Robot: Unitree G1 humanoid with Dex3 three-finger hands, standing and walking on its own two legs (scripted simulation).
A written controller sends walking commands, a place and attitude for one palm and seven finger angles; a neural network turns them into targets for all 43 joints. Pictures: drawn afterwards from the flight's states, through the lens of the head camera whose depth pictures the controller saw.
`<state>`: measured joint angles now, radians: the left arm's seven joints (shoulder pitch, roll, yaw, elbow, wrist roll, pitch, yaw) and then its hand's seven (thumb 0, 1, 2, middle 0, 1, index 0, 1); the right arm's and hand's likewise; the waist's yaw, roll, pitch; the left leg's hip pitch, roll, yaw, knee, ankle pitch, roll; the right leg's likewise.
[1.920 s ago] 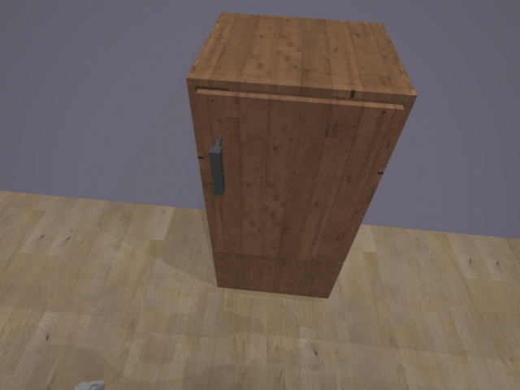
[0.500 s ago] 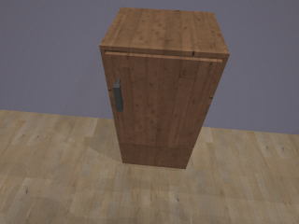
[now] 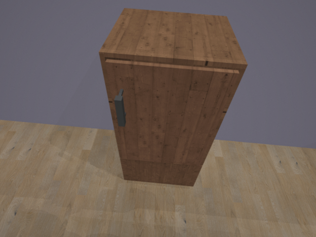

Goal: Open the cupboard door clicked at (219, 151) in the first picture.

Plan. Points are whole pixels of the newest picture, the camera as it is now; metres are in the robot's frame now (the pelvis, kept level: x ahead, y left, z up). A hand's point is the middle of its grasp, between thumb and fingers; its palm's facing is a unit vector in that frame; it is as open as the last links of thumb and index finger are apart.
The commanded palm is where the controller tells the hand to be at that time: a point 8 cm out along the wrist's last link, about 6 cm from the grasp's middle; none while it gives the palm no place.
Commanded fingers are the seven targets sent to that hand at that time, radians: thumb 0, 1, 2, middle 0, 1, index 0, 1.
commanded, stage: come to a stop and stand still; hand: left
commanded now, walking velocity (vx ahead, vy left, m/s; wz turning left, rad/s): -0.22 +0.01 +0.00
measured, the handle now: (121, 107) +0.54 +0.17 -0.03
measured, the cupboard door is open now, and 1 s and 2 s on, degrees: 0 0 0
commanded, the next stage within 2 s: look again from close up in 0.96 s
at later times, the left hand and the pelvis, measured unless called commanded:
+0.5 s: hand out of the picture +0.06 +0.17 -0.16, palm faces +0.01 -0.97 -0.25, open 7.3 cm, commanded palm none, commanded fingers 0.00 0.90 0.90 -0.20 -0.30 -0.20 -0.30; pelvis -0.01 -0.02 +0.00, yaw +1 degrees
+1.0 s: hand out of the picture -0.06 +0.19 -0.17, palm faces +0.02 -0.98 -0.21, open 7.3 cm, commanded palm none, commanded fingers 0.00 0.90 0.90 -0.20 -0.30 -0.20 -0.30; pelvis -0.04 +0.00 +0.01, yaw +0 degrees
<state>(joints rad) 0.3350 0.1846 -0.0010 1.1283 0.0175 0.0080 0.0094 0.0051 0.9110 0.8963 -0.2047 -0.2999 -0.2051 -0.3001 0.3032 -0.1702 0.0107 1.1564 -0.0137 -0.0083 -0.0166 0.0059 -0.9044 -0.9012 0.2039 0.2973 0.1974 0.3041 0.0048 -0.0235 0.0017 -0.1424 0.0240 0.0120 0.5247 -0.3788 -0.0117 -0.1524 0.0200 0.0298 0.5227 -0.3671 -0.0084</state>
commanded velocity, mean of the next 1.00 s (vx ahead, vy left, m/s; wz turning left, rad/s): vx -0.03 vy -0.01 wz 0.00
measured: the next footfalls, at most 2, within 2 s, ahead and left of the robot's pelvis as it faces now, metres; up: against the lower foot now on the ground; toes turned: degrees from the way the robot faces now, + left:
none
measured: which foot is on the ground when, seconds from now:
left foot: down 0.00-1.00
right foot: down 0.00-1.00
